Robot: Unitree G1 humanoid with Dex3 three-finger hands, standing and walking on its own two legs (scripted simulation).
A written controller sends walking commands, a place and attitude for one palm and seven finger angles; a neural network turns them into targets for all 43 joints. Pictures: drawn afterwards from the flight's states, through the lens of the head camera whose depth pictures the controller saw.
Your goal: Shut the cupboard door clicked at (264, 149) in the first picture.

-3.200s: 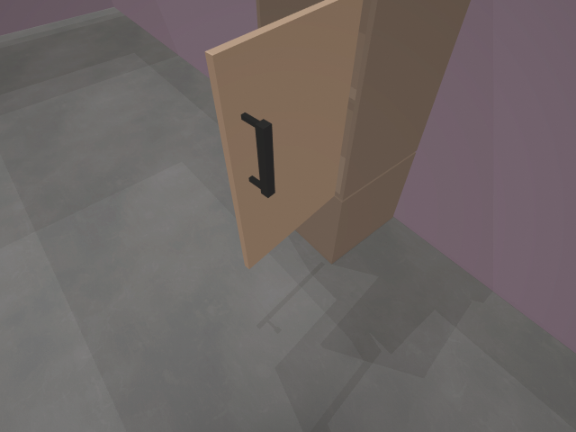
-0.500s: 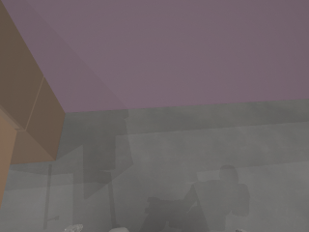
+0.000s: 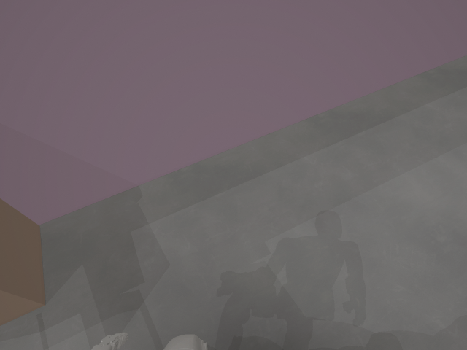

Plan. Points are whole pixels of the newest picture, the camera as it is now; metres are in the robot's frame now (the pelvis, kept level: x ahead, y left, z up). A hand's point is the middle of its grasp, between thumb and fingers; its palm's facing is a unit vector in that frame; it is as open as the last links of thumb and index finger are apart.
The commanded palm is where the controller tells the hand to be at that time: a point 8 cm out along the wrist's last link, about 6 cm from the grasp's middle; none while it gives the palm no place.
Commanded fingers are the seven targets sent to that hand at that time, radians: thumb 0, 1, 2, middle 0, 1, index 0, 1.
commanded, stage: walk around to get in front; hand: left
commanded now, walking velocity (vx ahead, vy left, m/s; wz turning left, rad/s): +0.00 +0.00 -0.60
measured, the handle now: out of the picture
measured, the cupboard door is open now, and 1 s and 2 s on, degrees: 97 97 97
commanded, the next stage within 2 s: none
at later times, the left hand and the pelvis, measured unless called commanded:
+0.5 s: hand (136, 340) +0.15 +0.21 -0.16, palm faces -0.21 -0.96 -0.20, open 7.4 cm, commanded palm none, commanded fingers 0.00 0.90 0.90 -0.20 -0.30 -0.20 -0.30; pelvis +0.02 +0.02 +0.01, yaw -17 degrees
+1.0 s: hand (203, 316) +0.19 +0.08 -0.14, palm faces -0.53 -0.82 -0.23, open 7.4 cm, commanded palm none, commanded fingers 0.00 0.90 0.90 -0.20 -0.30 -0.20 -0.30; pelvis +0.05 -0.05 +0.02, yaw -35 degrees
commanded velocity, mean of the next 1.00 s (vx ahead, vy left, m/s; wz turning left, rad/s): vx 0.10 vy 0.00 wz -0.60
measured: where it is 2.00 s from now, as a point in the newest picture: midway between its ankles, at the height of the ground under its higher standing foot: (330, 298)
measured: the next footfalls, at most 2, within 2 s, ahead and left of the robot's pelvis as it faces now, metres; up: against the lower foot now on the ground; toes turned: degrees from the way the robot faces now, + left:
left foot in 0.34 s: +0.09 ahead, +0.13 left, +0.00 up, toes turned -10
right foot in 0.76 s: -0.01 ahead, -0.13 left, +0.00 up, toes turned -32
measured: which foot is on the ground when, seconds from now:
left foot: up 0.00-0.32, down 0.34-0.74, up 0.76-1.00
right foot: down 0.00-0.34, up 0.36-0.74, down 0.76-1.00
